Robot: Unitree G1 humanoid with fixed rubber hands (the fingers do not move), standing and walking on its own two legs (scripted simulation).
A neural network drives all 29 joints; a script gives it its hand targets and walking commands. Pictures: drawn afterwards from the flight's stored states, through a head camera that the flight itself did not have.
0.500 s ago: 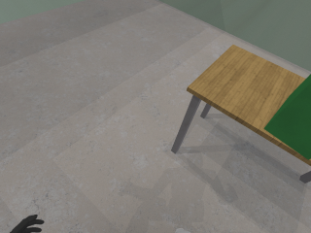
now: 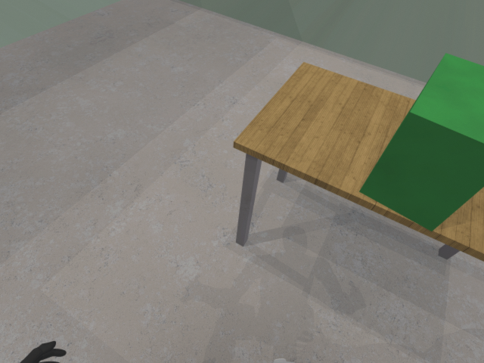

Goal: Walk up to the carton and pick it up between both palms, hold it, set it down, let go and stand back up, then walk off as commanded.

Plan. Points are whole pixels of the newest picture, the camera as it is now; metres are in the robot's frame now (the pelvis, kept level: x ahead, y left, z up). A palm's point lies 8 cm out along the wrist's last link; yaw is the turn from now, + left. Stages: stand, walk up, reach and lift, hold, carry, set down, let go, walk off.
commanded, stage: walk up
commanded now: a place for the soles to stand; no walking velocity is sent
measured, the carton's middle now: (438, 140) +0.64 -0.45 +0.01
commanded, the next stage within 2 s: none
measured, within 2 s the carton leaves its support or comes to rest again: neither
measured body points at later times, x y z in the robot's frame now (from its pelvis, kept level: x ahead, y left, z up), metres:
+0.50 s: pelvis +0.07 -0.08 -0.01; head +0.11 -0.08 +0.44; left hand +0.20 +0.25 -0.08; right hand +0.16 -0.44 -0.06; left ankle +0.10 +0.01 -0.72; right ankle +0.10 -0.22 -0.72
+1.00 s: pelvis +0.15 -0.18 -0.01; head +0.18 -0.16 +0.44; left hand +0.31 +0.14 -0.09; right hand +0.20 -0.54 -0.06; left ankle +0.15 -0.04 -0.68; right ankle +0.19 -0.32 -0.72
